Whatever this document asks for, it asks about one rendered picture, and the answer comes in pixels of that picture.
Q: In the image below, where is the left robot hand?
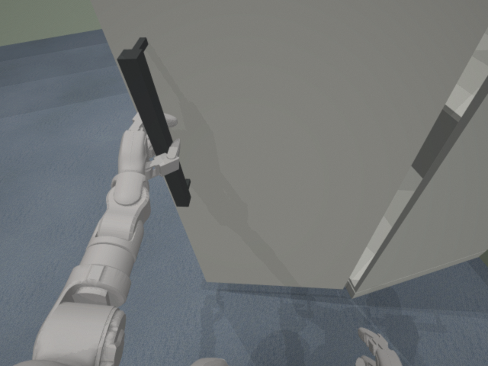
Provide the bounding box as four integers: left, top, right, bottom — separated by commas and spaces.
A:
118, 112, 180, 180

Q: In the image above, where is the fridge door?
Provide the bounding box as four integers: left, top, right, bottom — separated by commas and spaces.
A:
90, 0, 488, 289

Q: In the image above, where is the right robot hand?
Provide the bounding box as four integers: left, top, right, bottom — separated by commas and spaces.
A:
355, 327, 402, 366

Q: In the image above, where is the handle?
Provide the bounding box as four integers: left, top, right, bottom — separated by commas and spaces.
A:
117, 37, 191, 207

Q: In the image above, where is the robot left upper arm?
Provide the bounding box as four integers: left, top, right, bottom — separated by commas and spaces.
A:
13, 302, 126, 366

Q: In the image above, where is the robot left forearm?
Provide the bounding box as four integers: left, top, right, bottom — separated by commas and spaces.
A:
32, 172, 151, 360

